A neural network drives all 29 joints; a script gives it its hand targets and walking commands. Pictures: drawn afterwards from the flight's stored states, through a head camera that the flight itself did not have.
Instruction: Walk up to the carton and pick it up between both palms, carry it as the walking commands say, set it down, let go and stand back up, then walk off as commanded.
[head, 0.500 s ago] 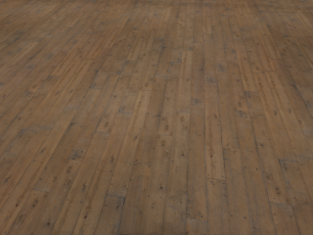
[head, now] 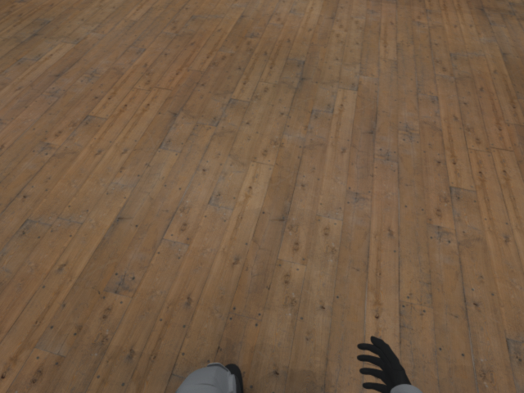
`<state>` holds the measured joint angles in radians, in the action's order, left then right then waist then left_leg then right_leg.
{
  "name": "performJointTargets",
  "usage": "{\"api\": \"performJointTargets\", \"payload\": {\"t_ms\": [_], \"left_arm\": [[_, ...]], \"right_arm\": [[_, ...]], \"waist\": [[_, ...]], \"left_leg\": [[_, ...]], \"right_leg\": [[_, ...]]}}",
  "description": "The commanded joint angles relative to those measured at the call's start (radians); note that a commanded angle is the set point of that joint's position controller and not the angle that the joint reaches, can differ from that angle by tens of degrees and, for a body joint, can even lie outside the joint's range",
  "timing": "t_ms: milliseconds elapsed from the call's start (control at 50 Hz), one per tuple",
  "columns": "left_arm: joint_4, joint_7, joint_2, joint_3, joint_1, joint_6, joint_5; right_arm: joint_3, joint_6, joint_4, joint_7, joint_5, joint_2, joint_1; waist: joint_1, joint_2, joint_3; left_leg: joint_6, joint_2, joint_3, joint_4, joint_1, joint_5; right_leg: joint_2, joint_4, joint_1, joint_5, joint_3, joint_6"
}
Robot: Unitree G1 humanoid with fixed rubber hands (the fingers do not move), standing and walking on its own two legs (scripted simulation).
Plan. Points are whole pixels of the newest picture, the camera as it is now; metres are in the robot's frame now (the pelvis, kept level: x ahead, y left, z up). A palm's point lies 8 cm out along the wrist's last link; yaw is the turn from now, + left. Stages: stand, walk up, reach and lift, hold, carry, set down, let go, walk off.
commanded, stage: walk off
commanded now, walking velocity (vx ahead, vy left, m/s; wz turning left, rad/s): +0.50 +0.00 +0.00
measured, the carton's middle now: out of the picture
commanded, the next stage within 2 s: stand in 1.38 s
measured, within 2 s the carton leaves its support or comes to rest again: neither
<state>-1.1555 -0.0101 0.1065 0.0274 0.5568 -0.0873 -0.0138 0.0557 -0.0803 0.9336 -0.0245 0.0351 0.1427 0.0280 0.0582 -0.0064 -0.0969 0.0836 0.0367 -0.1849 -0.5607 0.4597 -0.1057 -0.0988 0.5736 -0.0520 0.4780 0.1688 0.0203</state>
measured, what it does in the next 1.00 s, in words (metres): walks ahead: right foot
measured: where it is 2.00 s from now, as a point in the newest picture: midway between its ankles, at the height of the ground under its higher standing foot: (276, 201)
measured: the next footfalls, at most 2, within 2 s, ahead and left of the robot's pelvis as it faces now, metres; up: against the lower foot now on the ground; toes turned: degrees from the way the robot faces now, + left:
right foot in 0.52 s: +0.46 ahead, -0.14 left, +0.00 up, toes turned -10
left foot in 1.08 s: +0.76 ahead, +0.07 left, +0.00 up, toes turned +9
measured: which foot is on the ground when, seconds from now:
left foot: down 0.00-0.52, up 0.54-1.00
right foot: down 0.00-0.00, up 0.02-0.50, down 0.52-1.00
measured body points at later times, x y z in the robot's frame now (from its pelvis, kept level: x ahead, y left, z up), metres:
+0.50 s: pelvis +0.28 -0.03 +0.01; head +0.32 -0.04 +0.46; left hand +0.47 +0.17 -0.11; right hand +0.14 -0.23 -0.13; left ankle +0.12 +0.09 -0.72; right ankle +0.41 -0.14 -0.71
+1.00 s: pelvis +0.55 -0.05 +0.02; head +0.58 -0.05 +0.47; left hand +0.42 +0.15 -0.12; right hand +0.72 -0.25 -0.11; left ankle +0.69 +0.08 -0.68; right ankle +0.42 -0.14 -0.72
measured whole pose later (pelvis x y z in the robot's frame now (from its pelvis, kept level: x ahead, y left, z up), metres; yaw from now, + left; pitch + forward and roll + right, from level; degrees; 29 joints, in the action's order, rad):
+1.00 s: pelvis +0.55 -0.05 +0.02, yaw +0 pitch +1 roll +0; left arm -1.11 -0.01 0.12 0.03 0.53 -0.10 -0.03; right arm 0.05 -0.03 0.93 -0.04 0.02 0.16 0.03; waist 0.09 0.02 -0.06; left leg 0.00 0.11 -0.13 -0.64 0.56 -0.10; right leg 0.00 0.22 -0.09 0.33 0.17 -0.02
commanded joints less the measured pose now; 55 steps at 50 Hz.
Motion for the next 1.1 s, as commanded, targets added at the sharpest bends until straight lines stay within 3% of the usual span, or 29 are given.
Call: {"api": "performJointTargets", "payload": {"t_ms": [0, 20, 40, 60, 100, 180, 280, 360, 400, 440, 460, 480, 500, 520, 540, 560, 580, 600, 640, 660, 720, 840, 940, 980, 1020, 1040, 1060, 1080], "left_arm": [[0.095, 0.005, 0.088, 0.029, 0.016, -0.011, 0.031], [0.122, 0.006, 0.114, 0.036, -0.068, -0.010, 0.019], [0.132, 0.009, 0.086, 0.031, -0.128, -0.014, 0.012], [0.130, 0.011, 0.069, 0.033, -0.133, -0.010, 0.003], [0.126, 0.022, 0.046, 0.033, -0.101, 0.018, -0.021], [0.171, 0.038, 0.065, 0.037, -0.196, 0.059, -0.025], [0.253, 0.050, 0.080, 0.028, -0.449, 0.057, -0.008], [0.284, 0.051, 0.089, 0.024, -0.560, 0.046, -0.004], [0.298, 0.050, 0.098, 0.026, -0.591, 0.039, -0.008], [0.295, 0.046, 0.111, 0.031, -0.573, 0.029, -0.015], [0.277, 0.041, 0.125, 0.039, -0.515, 0.022, -0.018], [0.229, 0.033, 0.141, 0.051, -0.374, 0.011, -0.021], [0.168, 0.023, 0.183, 0.069, -0.198, -0.001, -0.033], [0.144, 0.014, 0.289, 0.098, -0.044, -0.006, -0.052], [0.128, 0.021, 0.361, 0.118, 0.009, 0.006, -0.028], [0.138, 0.026, 0.320, 0.107, -0.099, 0.010, -0.011], [0.150, 0.028, 0.233, 0.082, -0.183, 0.002, -0.009], [0.153, 0.030, 0.169, 0.065, -0.244, -0.005, -0.011], [0.142, 0.019, 0.109, 0.044, -0.253, -0.014, -0.007], [0.130, 0.014, 0.113, 0.041, -0.223, -0.021, -0.007], [0.109, 0.007, 0.143, 0.036, -0.152, -0.032, -0.008], [0.090, 0.002, 0.145, 0.022, -0.023, -0.029, -0.009], [0.060, 0.001, 0.148, 0.024, 0.051, -0.023, -0.012], [0.048, -0.002, 0.157, 0.027, 0.052, -0.017, -0.016], [0.046, -0.006, 0.178, 0.031, 0.018, -0.011, -0.015], [0.047, -0.008, 0.191, 0.033, -0.006, -0.008, -0.009], [0.055, -0.009, 0.193, 0.034, -0.029, -0.006, 0.000], [0.090, -0.003, 0.130, 0.019, -0.020, -0.008, 0.017]], "right_arm": [[0.087, 0.001, 0.130, 0.014, -0.006, 0.306, 0.567], [0.072, 0.000, 0.118, 0.010, -0.016, 0.261, 0.452], [0.047, -0.011, 0.104, 0.007, -0.015, 0.172, 0.368], [0.031, -0.018, 0.104, 0.008, -0.009, 0.111, 0.319], [0.013, -0.026, 0.116, 0.020, -0.010, 0.061, 0.310], [0.005, -0.044, 0.141, 0.026, -0.015, 0.089, 0.395], [-0.006, -0.041, 0.148, 0.027, -0.015, 0.094, 0.477], [-0.002, -0.040, 0.176, 0.029, -0.014, 0.104, 0.559], [0.002, -0.035, 0.184, 0.034, -0.012, 0.111, 0.564], [0.007, -0.027, 0.189, 0.038, -0.008, 0.126, 0.548], [0.011, -0.023, 0.191, 0.039, -0.009, 0.138, 0.535], [0.014, -0.018, 0.190, 0.040, -0.014, 0.148, 0.519], [0.009, -0.016, 0.183, 0.038, -0.020, 0.136, 0.515], [-0.004, -0.018, 0.147, 0.032, -0.047, 0.060, 0.546], [0.006, -0.019, 0.128, 0.031, -0.050, 0.053, 0.564], [0.020, -0.014, 0.113, 0.031, -0.035, 0.085, 0.472], [0.015, -0.019, 0.097, 0.026, -0.032, 0.066, 0.402], [0.012, -0.019, 0.098, 0.023, -0.028, 0.038, 0.384], [0.012, 0.007, 0.106, 0.014, -0.002, 0.015, 0.418], [0.013, 0.018, 0.103, 0.008, 0.003, 0.014, 0.417], [0.017, 0.043, 0.068, -0.001, 0.000, 0.030, 0.331], [0.004, 0.049, -0.021, -0.015, -0.015, 0.049, 0.061], [-0.002, 0.036, -0.060, -0.014, -0.020, 0.048, -0.073], [0.000, 0.028, -0.069, -0.013, -0.016, 0.054, -0.089], [0.009, 0.017, -0.050, -0.005, -0.010, 0.070, -0.012], [0.021, 0.008, -0.009, 0.001, -0.008, 0.088, 0.118], [0.038, -0.002, 0.050, 0.011, 0.000, 0.125, 0.295], [0.062, -0.008, 0.087, 0.023, 0.021, 0.224, 0.468]], "waist": [[-0.219, 0.189, 0.409], [-0.167, 0.112, 0.268], [-0.145, 0.061, 0.146], [-0.100, 0.033, 0.096], [-0.048, 0.061, 0.058], [-0.032, 0.099, 0.017], [-0.087, 0.093, -0.046], [-0.127, 0.112, -0.047], [-0.128, 0.131, -0.055], [-0.111, 0.145, -0.043], [-0.082, 0.146, -0.013], [-0.017, 0.113, 0.058], [0.049, 0.072, 0.164], [0.095, -0.110, 0.321], [0.073, -0.234, 0.397], [0.031, -0.128, 0.268], [0.005, -0.055, 0.143], [-0.031, -0.028, 0.100], [-0.084, -0.073, 0.077], [-0.089, -0.079, 0.079], [-0.090, -0.082, 0.043], [-0.025, -0.074, -0.025], [0.020, -0.102, -0.047], [0.016, -0.116, -0.055], [-0.034, -0.130, -0.013], [-0.097, -0.112, 0.054], [-0.171, -0.074, 0.149], [-0.226, 0.069, 0.294]], "left_leg": [[0.182, 0.462, 0.766, 0.295, -0.811, -0.185], [0.152, 0.422, 0.657, 0.310, -0.675, -0.201], [0.124, 0.381, 0.532, 0.332, -0.517, -0.133], [0.081, 0.330, 0.432, 0.359, -0.407, -0.095], [0.033, 0.269, 0.309, 0.395, -0.270, -0.045], [0.045, 0.225, 0.215, 0.434, -0.263, 0.043], [0.047, 0.207, 0.163, 0.467, -0.330, 0.066], [0.045, 0.229, 0.132, 0.432, -0.451, 0.175], [0.042, 0.246, 0.126, 0.398, -0.504, 0.233], [0.035, 0.255, 0.110, 0.330, -0.534, 0.365], [0.027, 0.253, 0.098, 0.250, -0.536, 0.507], [0.011, 0.227, 0.064, 0.082, -0.512, 0.596], [-0.009, 0.183, 0.037, -0.124, -0.379, 0.488], [-0.052, 0.096, 0.008, -0.481, -0.065, 0.082], [-0.065, -0.011, 0.110, -0.708, 0.111, -0.422], [-0.049, 0.058, 0.208, -0.788, 0.165, -0.349], [-0.046, 0.091, 0.203, -0.771, 0.165, -0.252], [-0.047, 0.117, 0.197, -0.719, 0.123, -0.183], [-0.060, 0.136, 0.186, -0.657, 0.045, -0.141], [-0.068, 0.131, 0.174, -0.647, 0.037, -0.125], [-0.084, 0.135, 0.143, -0.575, 0.111, -0.061], [-0.121, 0.122, 0.101, -0.269, 0.214, 0.047], [-0.088, 0.069, 0.047, -0.074, 0.175, 0.023], [-0.063, 0.054, 0.041, -0.029, 0.147, -0.035], [-0.030, 0.005, 0.023, 0.006, 0.003, -0.093], [-0.015, -0.029, 0.007, 0.055, -0.152, -0.070], [0.006, -0.020, 0.016, 0.097, -0.393, -0.023], [0.084, 0.235, 0.305, 0.109, -0.718, -0.099]], "right_leg": [[0.077, 0.781, 0.649, 0.007, -0.109, -0.045], [0.005, 0.827, 0.713, -0.056, -0.175, -0.057], [-0.032, 0.789, 0.708, -0.135, -0.169, -0.059], [-0.060, 0.729, 0.660, -0.184, -0.165, -0.058], [-0.079, 0.640, 0.563, -0.217, -0.164, -0.046], [-0.076, 0.513, 0.630, -0.316, -0.120, -0.016], [-0.059, 0.212, 0.691, -0.452, -0.071, 0.017], [-0.020, 0.066, 0.662, -0.453, -0.035, 0.000], [-0.011, 0.023, 0.654, -0.403, -0.036, -0.020], [0.015, -0.016, 0.590, -0.323, -0.021, -0.048], [0.043, -0.035, 0.504, -0.291, -0.009, -0.065], [0.083, -0.097, 0.334, -0.329, 0.016, -0.081], [0.056, -0.088, 0.088, -0.348, -0.001, -0.102], [-0.236, -0.122, -0.231, -0.225, -0.352, -0.179], [-0.398, -0.305, -0.283, -0.225, -0.725, -0.239], [-0.357, -0.329, -0.138, -0.205, -0.649, -0.213], [-0.314, -0.337, 0.019, -0.268, -0.506, -0.186], [-0.264, -0.357, 0.125, -0.330, -0.398, -0.154], [-0.192, -0.385, 0.230, -0.404, -0.269, -0.115], [-0.177, -0.390, 0.238, -0.450, -0.245, -0.117], [-0.153, -0.409, 0.227, -0.527, -0.184, -0.121], [-0.156, -0.448, 0.106, -0.572, -0.153, -0.139], [-0.168, -0.401, -0.012, -0.680, -0.117, -0.156], [-0.182, -0.364, -0.049, -0.754, -0.113, -0.153], [-0.183, -0.252, -0.048, -1.008, -0.085, -0.135], [-0.163, -0.112, -0.026, -1.089, -0.058, -0.119], [-0.125, 0.085, 0.090, -1.000, -0.028, -0.097], [-0.069, 0.411, 0.390, -0.606, -0.006, -0.064]]}}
